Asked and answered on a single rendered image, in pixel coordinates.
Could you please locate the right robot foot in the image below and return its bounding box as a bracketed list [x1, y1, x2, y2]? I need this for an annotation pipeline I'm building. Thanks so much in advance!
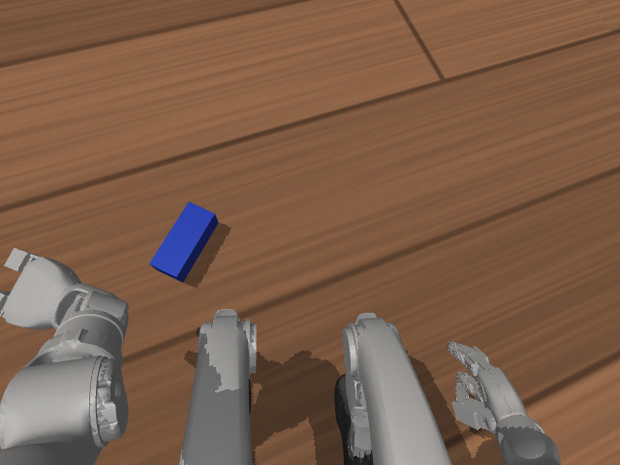
[334, 374, 373, 465]

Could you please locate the right robot hand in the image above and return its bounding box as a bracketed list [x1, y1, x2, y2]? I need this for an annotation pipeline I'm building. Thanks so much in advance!
[448, 342, 528, 434]

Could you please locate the left robot hand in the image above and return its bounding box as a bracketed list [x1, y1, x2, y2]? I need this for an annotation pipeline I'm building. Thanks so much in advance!
[0, 248, 82, 329]

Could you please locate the carton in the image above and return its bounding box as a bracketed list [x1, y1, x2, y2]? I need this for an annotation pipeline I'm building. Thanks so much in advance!
[149, 202, 218, 283]

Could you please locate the left robot arm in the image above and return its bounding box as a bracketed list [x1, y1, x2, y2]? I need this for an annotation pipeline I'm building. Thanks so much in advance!
[0, 284, 129, 465]

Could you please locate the right robot arm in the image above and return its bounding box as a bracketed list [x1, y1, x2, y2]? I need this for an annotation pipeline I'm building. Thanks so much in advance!
[495, 415, 561, 465]

